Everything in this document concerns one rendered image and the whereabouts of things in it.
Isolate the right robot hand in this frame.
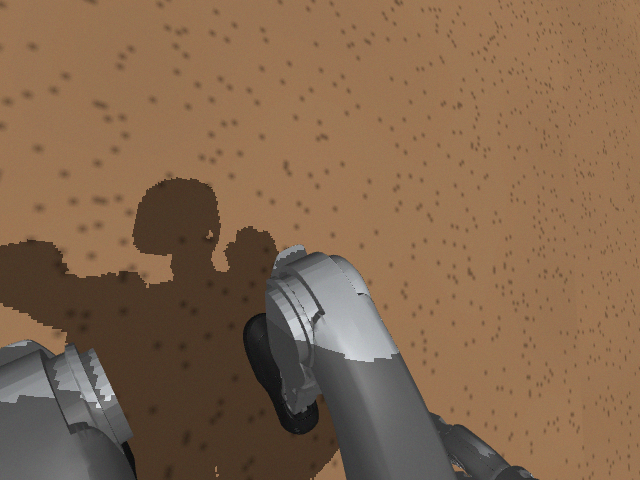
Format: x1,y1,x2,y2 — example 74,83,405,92
429,412,510,480

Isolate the left robot foot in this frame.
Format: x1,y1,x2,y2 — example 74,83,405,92
121,441,137,480

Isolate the right robot foot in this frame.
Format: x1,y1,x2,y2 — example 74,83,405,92
243,313,319,435

